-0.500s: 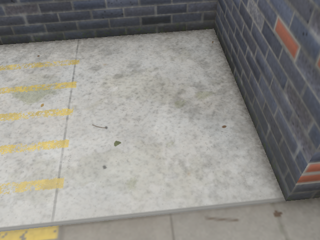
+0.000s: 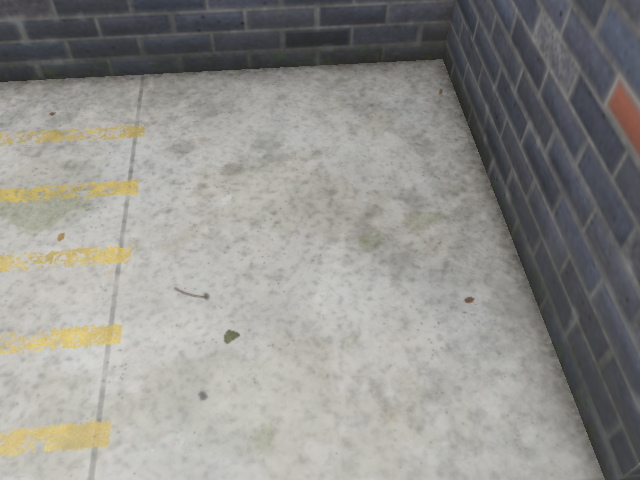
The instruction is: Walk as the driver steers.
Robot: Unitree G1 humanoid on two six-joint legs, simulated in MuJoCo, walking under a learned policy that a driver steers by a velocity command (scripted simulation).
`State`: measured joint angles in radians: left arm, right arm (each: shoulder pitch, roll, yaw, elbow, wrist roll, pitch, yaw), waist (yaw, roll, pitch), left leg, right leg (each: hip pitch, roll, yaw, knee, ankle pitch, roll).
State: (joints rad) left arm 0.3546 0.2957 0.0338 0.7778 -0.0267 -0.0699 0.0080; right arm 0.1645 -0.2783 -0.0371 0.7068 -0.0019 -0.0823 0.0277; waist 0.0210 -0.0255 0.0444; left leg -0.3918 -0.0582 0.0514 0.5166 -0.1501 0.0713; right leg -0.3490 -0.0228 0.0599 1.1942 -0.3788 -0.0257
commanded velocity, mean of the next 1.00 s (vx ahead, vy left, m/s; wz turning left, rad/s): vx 0.50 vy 0.00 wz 0.09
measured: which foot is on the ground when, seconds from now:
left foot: down 0.00-0.40, up 0.42-0.92, down 0.94-1.00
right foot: up 0.00-0.38, down 0.40-0.94, up 0.96-1.00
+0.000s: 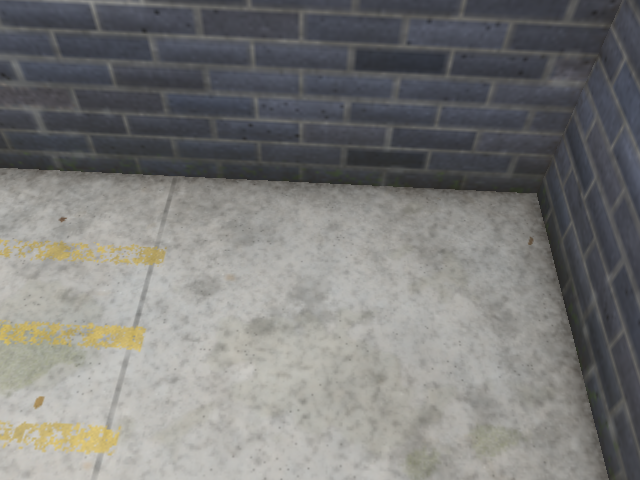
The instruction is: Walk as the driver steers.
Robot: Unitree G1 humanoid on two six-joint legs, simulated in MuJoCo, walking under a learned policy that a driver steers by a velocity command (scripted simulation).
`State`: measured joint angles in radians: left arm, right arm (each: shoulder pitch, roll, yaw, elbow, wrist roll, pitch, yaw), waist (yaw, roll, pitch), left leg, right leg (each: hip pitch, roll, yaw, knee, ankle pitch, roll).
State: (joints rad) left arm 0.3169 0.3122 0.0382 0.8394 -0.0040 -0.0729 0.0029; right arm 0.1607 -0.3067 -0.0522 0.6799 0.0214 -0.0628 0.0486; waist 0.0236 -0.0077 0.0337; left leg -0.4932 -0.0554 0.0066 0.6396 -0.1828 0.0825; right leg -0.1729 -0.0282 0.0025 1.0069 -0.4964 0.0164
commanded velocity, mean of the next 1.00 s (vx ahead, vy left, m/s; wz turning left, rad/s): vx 0.39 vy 0.00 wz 0.43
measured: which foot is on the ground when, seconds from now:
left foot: down 0.00-0.46, up 0.48-0.88, down 0.90-1.00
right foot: up 0.00-0.44, down 0.46-0.90, up 0.92-1.00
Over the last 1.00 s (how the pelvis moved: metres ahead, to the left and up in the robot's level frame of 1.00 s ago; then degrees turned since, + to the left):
0.55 0.02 -0.01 8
